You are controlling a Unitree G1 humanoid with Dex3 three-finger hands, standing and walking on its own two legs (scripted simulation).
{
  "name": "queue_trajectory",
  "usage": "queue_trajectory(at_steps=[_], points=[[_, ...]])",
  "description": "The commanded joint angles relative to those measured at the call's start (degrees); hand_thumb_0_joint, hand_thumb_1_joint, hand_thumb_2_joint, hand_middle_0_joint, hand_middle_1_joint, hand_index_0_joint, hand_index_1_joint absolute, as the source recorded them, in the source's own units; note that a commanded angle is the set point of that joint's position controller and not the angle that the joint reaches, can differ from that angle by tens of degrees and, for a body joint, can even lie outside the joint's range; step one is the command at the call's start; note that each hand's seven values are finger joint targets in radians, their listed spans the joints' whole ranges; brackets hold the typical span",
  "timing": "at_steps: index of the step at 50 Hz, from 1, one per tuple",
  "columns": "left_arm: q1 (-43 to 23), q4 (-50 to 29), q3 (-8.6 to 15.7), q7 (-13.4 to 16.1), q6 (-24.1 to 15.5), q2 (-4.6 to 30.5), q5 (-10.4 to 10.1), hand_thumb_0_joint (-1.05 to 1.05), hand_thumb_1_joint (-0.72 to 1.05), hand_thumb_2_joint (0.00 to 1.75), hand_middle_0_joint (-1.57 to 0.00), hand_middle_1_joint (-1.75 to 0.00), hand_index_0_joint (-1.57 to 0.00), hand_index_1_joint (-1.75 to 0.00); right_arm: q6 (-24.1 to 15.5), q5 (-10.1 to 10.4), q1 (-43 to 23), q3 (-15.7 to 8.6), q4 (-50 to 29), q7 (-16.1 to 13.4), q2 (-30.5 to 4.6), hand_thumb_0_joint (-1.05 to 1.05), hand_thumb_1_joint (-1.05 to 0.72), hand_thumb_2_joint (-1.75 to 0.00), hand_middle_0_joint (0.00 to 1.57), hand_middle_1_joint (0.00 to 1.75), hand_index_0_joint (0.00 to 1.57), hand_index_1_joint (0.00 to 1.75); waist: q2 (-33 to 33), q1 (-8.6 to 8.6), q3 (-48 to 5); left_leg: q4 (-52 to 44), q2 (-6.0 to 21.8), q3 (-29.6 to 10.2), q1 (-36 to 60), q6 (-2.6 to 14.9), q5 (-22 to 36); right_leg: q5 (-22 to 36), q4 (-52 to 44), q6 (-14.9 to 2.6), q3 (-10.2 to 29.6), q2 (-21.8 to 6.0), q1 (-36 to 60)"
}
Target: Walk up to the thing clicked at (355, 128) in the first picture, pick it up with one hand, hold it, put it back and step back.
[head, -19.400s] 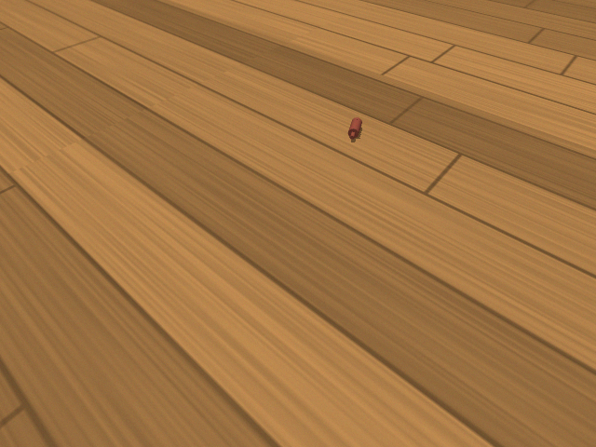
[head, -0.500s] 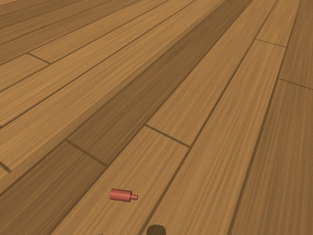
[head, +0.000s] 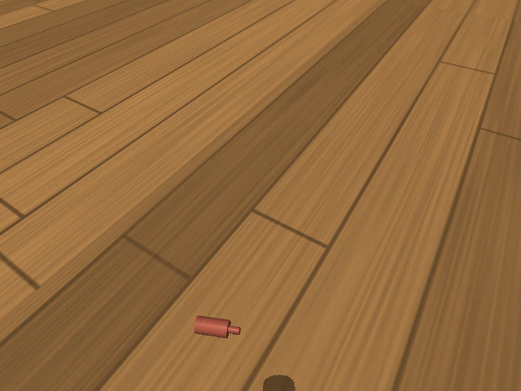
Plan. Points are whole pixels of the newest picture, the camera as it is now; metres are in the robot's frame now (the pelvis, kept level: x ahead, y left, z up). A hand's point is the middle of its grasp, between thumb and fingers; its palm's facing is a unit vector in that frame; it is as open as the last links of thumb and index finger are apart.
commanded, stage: walk up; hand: left
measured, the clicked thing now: (217, 327) +0.50 +0.19 -0.75
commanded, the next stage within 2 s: none
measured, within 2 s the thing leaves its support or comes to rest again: neither
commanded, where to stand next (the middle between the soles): +0.11 +0.00 m, yaw -4 degrees
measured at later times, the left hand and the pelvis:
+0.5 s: hand out of the picture +0.08 +0.28 -0.15, palm faces +0.03 -0.93 -0.36, open 7.3 cm; pelvis +0.02 +0.02 -0.01, yaw +2 degrees
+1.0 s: hand out of the picture +0.16 +0.27 -0.18, palm faces -0.08 -0.92 -0.39, open 7.3 cm; pelvis +0.05 +0.00 -0.03, yaw -2 degrees
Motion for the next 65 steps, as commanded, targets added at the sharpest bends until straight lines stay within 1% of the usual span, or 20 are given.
queue_trajectory(at_steps=[1, 14, 15, 17, 20, 24, 26, 27, 28, 29, 34, 37, 47, 48, 49, 50, 53, 59, 63, 65], points=[[-3.96, -3.77, 2.48, 0.79, -1.20, 12.54, -0.23, 0.00, 0.90, 0.90, -0.20, -0.30, -0.20, -0.30, -1.13, -0.17, -2.39, -2.24, -3.54, -0.77, -11.42, 0.00, -0.90, -0.90, 0.20, 0.30, 0.20, 0.30, -1.89, -0.42, -5.99, -3.82, 5.47, -3.34, -3.27, 2.50, 6.22, 2.86, -3.30, -1.75, 5.81, -5.43, 5.70], [-4.34, -4.51, 2.92, 0.70, -0.76, 12.12, -0.07, 0.00, 0.90, 0.90, -0.20, -0.30, -0.20, -0.30, -1.47, -0.46, -0.95, -2.23, -3.38, -1.03, -11.72, 0.00, -0.90, -0.90, 0.20, 0.30, 0.20, 0.30, -0.74, -0.43, -5.91, -4.50, 5.70, -3.70, -5.34, 2.52, 5.80, 3.00, -2.59, -1.99, 5.66, -5.10, 7.06], [-0.12, -5.82, 4.13, 0.05, -1.23, 14.83, 0.80, 0.00, 0.90, 0.90, -0.20, -0.30, -0.20, -0.30, -1.66, -1.42, 2.88, -3.86, -5.31, -0.12, -14.36, 0.00, -0.90, -0.90, 0.20, 0.30, 0.20, 0.30, -0.22, -0.44, -9.22, -1.39, 2.71, -1.98, -6.32, 4.87, -15.65, -20.08, -0.27, -3.84, 4.37, -1.93, 9.74], [4.32, -5.86, 5.34, -0.18, -1.32, 16.53, 1.55, 0.00, 0.90, 0.90, -0.20, -0.30, -0.20, -0.30, -1.27, -2.28, 1.70, -4.09, -6.79, 0.54, -13.78, 0.00, -0.90, -0.90, 0.20, 0.30, 0.20, 0.30, -2.93, 2.11, -1.86, 2.88, 1.62, -2.18, -19.35, 5.17, -25.63, -33.48, -2.67, -6.67, 11.73, -5.92, 9.36], [7.20, -8.70, 6.72, 0.35, -2.37, 19.34, 1.83, 0.00, 0.90, 0.90, -0.20, -0.30, -0.20, -0.30, -1.53, -2.92, 0.14, -4.51, -10.15, 0.93, -12.10, 0.00, -0.90, -0.90, 0.20, 0.30, 0.20, 0.30, -9.55, 3.68, 2.40, 22.83, 3.75, -0.37, -29.26, 3.19, -13.72, -22.61, -11.77, -15.20, 25.44, -20.42, 12.62], [-1.37, -13.38, 6.03, -0.25, -1.81, 18.21, 1.83, 0.00, 0.90, 0.90, -0.20, -0.30, -0.20, -0.30, -2.20, -2.34, 8.25, -5.53, -9.54, 1.88, -11.82, 0.00, -0.90, -0.90, 0.20, 0.30, 0.20, 0.30, -12.74, -1.97, -0.48, 15.14, 4.78, 1.32, -12.46, 3.26, -14.00, -23.93, -8.75, -12.02, 13.51, -13.90, -1.83], [-4.92, -14.19, 3.91, -0.44, -0.25, 12.96, 0.70, 0.00, 0.90, 0.90, -0.20, -0.30, -0.20, -0.30, -2.70, -2.64, 14.51, -6.04, -5.60, 0.85, -10.88, 0.00, -0.90, -0.90, 0.20, 0.30, 0.20, 0.30, -5.84, -5.70, -1.83, 4.93, 0.44, 4.97, 3.11, 1.36, 0.38, -14.38, 3.54, -7.41, 4.49, -7.34, -13.46], [-2.51, -14.28, 2.51, -0.37, 0.52, 8.48, -0.29, 0.00, 0.90, 0.90, -0.20, -0.30, -0.20, -0.30, -3.04, -3.10, 13.69, -6.19, -6.19, -0.09, -12.58, 0.00, -0.90, -0.90, 0.20, 0.30, 0.20, 0.30, 2.88, -5.09, -1.16, -4.07, 5.19, -3.07, 4.11, 1.29, 3.11, -10.23, 13.26, -4.63, 0.36, -2.83, -16.28], [0.15, -13.99, 1.90, -0.20, 1.39, 6.48, -1.22, 0.00, 0.90, 0.90, -0.20, -0.30, -0.20, -0.30, -3.73, -3.18, 10.10, -6.35, -8.77, -0.88, -17.15, 0.00, -0.90, -0.90, 0.20, 0.30, 0.20, 0.30, 12.03, -3.63, -1.13, -10.65, 16.73, -20.60, -2.39, 5.00, 1.23, -19.64, 18.49, -1.83, 4.31, 3.79, -15.64], [2.77, -11.75, 3.51, 0.40, 2.16, 12.23, -1.22, 0.00, 0.90, 0.90, -0.20, -0.30, -0.20, -0.30, -3.69, -2.52, 5.97, -6.55, -10.16, -1.21, -19.58, 0.00, -0.90, -0.90, 0.20, 0.30, 0.20, 0.30, 5.96, -1.99, -0.39, -9.31, 19.47, -21.94, -11.81, 11.42, -6.78, -23.34, 23.26, -2.33, 9.87, 1.35, -7.79], [4.42, -11.76, 4.11, 0.46, 3.31, 14.18, -0.43, 0.00, 0.90, 0.90, -0.20, -0.30, -0.20, -0.30, -4.41, -1.32, 9.22, -6.80, -10.19, -3.31, -19.05, 0.00, -0.90, -0.90, 0.20, 0.30, 0.20, 0.30, 6.52, -2.30, -4.32, 3.50, 18.46, -11.05, 5.95, 12.63, 35.42, -20.86, 32.07, -2.39, 11.67, 1.57, -17.77], [3.91, -14.22, 4.46, 0.08, 4.60, 14.09, 0.39, 0.00, 0.90, 0.90, -0.20, -0.30, -0.20, -0.30, -4.02, -0.92, 11.68, -7.78, -11.46, -4.68, -19.51, 0.00, -0.90, -0.90, 0.20, 0.30, 0.20, 0.30, 4.71, -2.95, -5.65, 5.92, 19.00, -9.23, 8.21, 13.70, 41.32, -20.20, 37.25, -2.25, 12.69, 2.02, -20.39], [9.32, -14.48, 5.34, -0.11, 2.58, 13.72, 0.05, 0.00, 0.90, 0.90, -0.20, -0.30, -0.20, -0.30, -0.77, -0.45, 2.07, -5.76, -18.56, -3.03, -15.71, 0.00, -0.90, -0.90, 0.20, 0.30, 0.20, 0.30, 5.57, 1.33, -6.29, 21.50, 10.99, 0.69, -10.81, 8.13, 18.25, -1.02, 8.37, -3.27, 3.58, 3.53, 0.55], [8.03, -15.52, 6.69, 0.15, 1.76, 18.75, 0.65, 0.00, 0.90, 0.90, -0.20, -0.30, -0.20, -0.30, -0.39, -0.02, 4.79, -4.81, -18.91, -2.85, -12.47, 0.00, -0.90, -0.90, 0.20, 0.30, 0.20, 0.30, -7.78, 0.45, -6.87, 31.46, 5.36, 4.24, -16.54, 4.82, 5.49, 11.42, 5.59, -5.94, 16.67, -5.18, 2.88], [5.56, -17.67, 6.69, 0.36, 1.22, 21.72, 0.49, 0.00, 0.90, 0.90, -0.20, -0.30, -0.20, -0.30, 0.26, 0.21, 4.38, -4.01, -19.50, -3.19, -10.17, 0.00, -0.90, -0.90, 0.20, 0.30, 0.20, 0.30, -14.29, 0.13, -6.11, 39.20, -1.72, 4.10, -21.78, 2.78, -22.95, 19.91, 2.00, -14.81, 32.97, -17.62, -0.14], [4.62, -18.46, 6.49, 0.58, 0.92, 22.46, 0.78, 0.00, 0.90, 0.90, -0.20, -0.30, -0.20, -0.30, 0.76, 0.06, 2.99, -4.88, -18.42, -3.94, -12.65, 0.00, -0.90, -0.90, 0.20, 0.30, 0.20, 0.30, -12.71, 0.88, -6.75, 44.91, -0.47, -2.03, -17.53, 2.65, -27.26, 21.93, 3.02, -19.69, 35.81, -19.95, -4.60], [0.59, -19.06, 5.23, 1.62, 0.82, 17.22, 0.48, 0.00, 0.90, 0.90, -0.20, -0.30, -0.20, -0.30, 0.17, 1.08, 6.80, -4.86, -15.70, -3.34, -13.13, 0.00, -0.90, -0.90, 0.20, 0.30, 0.20, 0.30, -8.76, -1.55, -6.91, 43.01, 0.14, -2.60, -17.64, 2.25, -20.11, 22.37, 9.36, -14.54, 20.07, -10.75, -2.46], [0.85, -18.54, 4.73, 1.80, 0.37, 17.15, -0.44, 0.00, 0.90, 0.90, -0.20, -0.30, -0.20, -0.30, -0.61, -1.51, 7.80, -4.64, -13.10, -2.05, -11.95, 0.00, -0.90, -0.90, 0.20, 0.30, 0.20, 0.30, -10.51, -1.65, -6.83, 10.42, -0.32, 2.47, -8.07, 2.06, -9.16, 14.07, 12.65, -11.23, 18.53, -9.59, -2.86], [0.48, -16.14, 4.11, 2.07, 0.88, 14.04, -1.05, 0.00, 0.90, 0.90, -0.20, -0.30, -0.20, -0.30, -1.60, -1.69, -1.29, -5.64, -15.35, -0.89, -17.89, 0.00, -0.90, -0.90, 0.20, 0.30, 0.20, 0.30, 7.10, 0.48, -3.21, 1.68, 15.10, -15.52, -15.53, 12.40, 0.75, -18.63, 21.49, -3.10, 6.24, 2.24, -2.89], [1.04, -14.88, 3.83, 1.36, 0.03, 12.94, -0.74, 0.00, 0.90, 0.90, -0.20, -0.30, -0.20, -0.30, -1.45, -1.34, -1.33, -4.33, -14.59, -0.66, -14.04, 0.00, -0.90, -0.90, 0.20, 0.30, 0.20, 0.30, 2.78, 1.35, -3.43, 4.82, 8.82, -7.22, -14.73, 8.24, 0.14, -9.74, 13.32, -3.68, 8.16, 1.47, -0.32]])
